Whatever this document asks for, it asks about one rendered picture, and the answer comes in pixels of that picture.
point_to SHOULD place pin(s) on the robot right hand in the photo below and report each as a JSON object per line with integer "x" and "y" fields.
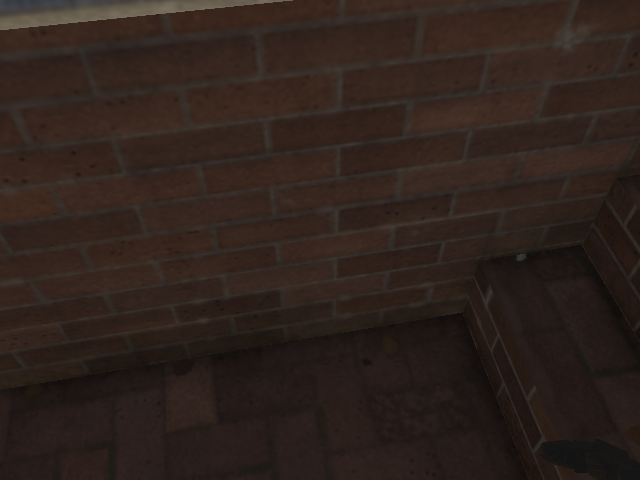
{"x": 600, "y": 459}

